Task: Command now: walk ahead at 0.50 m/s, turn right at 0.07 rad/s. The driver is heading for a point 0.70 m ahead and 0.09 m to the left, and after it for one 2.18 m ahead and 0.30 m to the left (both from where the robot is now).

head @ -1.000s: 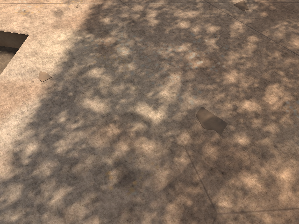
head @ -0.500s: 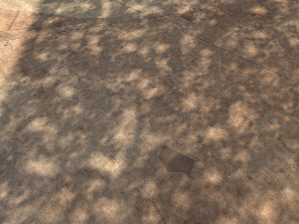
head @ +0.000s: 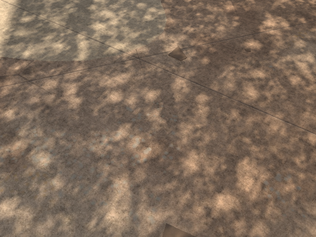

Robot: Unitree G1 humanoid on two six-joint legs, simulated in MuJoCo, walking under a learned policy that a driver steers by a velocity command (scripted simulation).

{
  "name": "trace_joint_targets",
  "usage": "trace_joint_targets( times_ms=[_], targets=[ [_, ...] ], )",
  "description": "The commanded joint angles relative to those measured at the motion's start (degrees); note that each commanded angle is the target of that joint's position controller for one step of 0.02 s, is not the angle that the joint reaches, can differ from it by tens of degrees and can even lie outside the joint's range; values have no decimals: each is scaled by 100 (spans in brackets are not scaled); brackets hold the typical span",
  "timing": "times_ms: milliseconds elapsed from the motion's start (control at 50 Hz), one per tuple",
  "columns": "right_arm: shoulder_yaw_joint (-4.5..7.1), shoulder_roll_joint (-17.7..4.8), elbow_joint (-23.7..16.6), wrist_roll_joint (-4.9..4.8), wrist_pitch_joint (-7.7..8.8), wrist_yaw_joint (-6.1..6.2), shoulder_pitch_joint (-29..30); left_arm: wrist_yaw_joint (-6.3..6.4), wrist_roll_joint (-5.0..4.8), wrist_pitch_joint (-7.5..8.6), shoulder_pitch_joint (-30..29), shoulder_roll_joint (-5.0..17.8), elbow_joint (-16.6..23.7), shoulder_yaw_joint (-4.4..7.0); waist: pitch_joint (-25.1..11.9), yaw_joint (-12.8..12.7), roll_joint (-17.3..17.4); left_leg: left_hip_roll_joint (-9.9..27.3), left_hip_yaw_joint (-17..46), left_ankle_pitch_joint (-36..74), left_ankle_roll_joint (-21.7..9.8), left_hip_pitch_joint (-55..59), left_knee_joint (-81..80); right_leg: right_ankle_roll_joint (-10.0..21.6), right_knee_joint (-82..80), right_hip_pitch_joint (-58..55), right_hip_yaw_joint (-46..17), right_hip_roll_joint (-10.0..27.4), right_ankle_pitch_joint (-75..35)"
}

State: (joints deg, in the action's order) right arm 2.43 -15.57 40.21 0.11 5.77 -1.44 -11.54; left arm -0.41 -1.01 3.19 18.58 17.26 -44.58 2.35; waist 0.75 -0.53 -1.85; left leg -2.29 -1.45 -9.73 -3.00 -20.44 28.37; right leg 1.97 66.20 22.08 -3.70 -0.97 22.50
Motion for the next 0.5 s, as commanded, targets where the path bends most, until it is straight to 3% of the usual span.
trace_joint_targets(
  times_ms=[20,80,180,280,340,360,380,400,420,440,460,480,500],
  targets=[
    [138,-602,-168,42,30,0,-334,-2,51,107,-291,524,574,162,-133,109,708,1510,2047,118,-1003,1348,-1672,-80,-156,1563,-133,675,-535],
    [186,-764,-44,-22,75,17,-385,20,87,41,-342,316,580,111,-94,31,685,1435,1479,972,-1117,1106,-1912,-244,-776,1551,23,736,-889],
    [227,-943,196,-81,-14,94,-678,-30,85,121,-1267,114,774,27,66,337,554,1201,766,1283,-903,1193,-2009,-323,-2602,1373,192,641,-2426],
    [256,-1048,504,-136,-137,117,-1145,-161,9,199,-2013,170,1026,39,253,570,572,1492,840,1217,-822,1819,-1760,-178,-3457,1318,248,449,-2528],
    [294,-1128,608,-157,-237,163,-1161,-215,28,256,-1909,329,1070,106,190,356,642,1656,1046,1837,-683,2172,-1299,33,-3778,912,249,327,-1920],
    [302,-1177,596,-164,-266,177,-1032,-200,46,278,-1491,445,969,175,-28,69,666,1543,983,2552,-596,2112,-841,134,-3969,248,375,183,-1855],
    [254,-1071,574,-140,-276,184,-988,-150,77,286,-688,703,738,311,-573,-316,570,1238,787,2933,-443,1777,64,296,-4021,-1002,411,175,-1998],
    [116,-739,400,-12,-251,185,-926,-77,165,275,376,1133,578,437,-1493,-737,51,866,547,1653,-211,656,1745,668,-3738,-2788,-582,1182,-2230],
    [-74,-88,324,-64,-143,159,-1751,-71,179,214,652,1516,464,521,-2266,-386,-1492,-34,331,-2025,154,-1538,3688,1506,-4194,-4628,-3043,2517,-1197],
    [66,-701,443,-195,-79,144,-1468,-59,122,186,707,937,489,389,-2122,-653,-994,179,976,-2357,166,-2136,4404,1441,-4635,-4385,-3486,2443,-289],
    [171,-986,285,-286,-58,135,-944,-34,99,187,364,713,486,307,-1247,-630,-698,419,906,-1864,146,-2451,4541,1189,-4780,-3685,-2613,2270,-329],
    [171,-930,223,-243,-67,153,-655,-31,117,193,-15,584,499,258,-818,-462,-372,662,769,-1381,173,-2304,4368,1056,-4944,-2940,-1990,2042,-720],
    [193,-867,194,-174,-104,163,-518,-46,135,212,-309,423,485,216,-463,-302,-323,803,751,-1062,206,-2135,4106,997,-5159,-2323,-1523,1849,-1097]
  ],
)
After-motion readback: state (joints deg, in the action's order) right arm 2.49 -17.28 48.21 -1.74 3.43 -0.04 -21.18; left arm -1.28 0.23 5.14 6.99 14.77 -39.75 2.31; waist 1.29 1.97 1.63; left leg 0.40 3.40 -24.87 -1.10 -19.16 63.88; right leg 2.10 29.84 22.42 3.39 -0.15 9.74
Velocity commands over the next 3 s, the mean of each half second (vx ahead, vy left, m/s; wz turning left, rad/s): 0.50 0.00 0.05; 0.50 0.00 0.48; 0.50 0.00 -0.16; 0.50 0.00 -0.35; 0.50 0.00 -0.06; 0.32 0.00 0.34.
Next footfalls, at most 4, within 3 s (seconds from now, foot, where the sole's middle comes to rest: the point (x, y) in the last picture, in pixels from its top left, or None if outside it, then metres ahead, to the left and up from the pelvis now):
0.40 right None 0.38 -0.15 -0.77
0.92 left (127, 205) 0.62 0.15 -0.77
1.48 right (153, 137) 0.99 0.04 -0.77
1.96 left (112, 100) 1.24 0.28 -0.77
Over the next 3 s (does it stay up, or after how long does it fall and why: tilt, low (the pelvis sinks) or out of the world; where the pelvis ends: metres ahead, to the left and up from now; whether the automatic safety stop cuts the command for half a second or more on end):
stays up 1.61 0.17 -0.01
